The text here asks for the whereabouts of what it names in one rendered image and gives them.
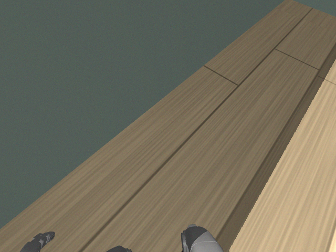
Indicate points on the left robot hand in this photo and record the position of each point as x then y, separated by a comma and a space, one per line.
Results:
38, 242

